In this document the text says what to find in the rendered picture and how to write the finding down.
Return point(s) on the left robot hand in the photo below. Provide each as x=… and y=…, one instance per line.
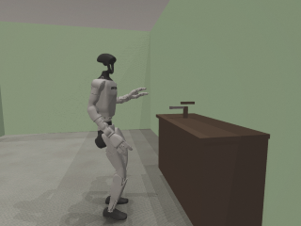
x=134, y=93

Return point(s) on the counter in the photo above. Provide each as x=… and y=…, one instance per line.
x=216, y=169

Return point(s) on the right robot foot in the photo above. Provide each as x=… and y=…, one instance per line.
x=116, y=214

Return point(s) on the robot left forearm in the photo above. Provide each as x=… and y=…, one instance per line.
x=123, y=99

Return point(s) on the right robot hand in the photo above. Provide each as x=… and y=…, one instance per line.
x=117, y=140

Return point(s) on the tap lever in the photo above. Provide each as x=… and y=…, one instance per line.
x=176, y=107

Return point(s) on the humanoid robot head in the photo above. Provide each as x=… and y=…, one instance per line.
x=107, y=60

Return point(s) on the robot right upper arm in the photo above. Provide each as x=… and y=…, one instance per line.
x=97, y=86

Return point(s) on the robot right forearm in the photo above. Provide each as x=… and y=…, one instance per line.
x=92, y=112

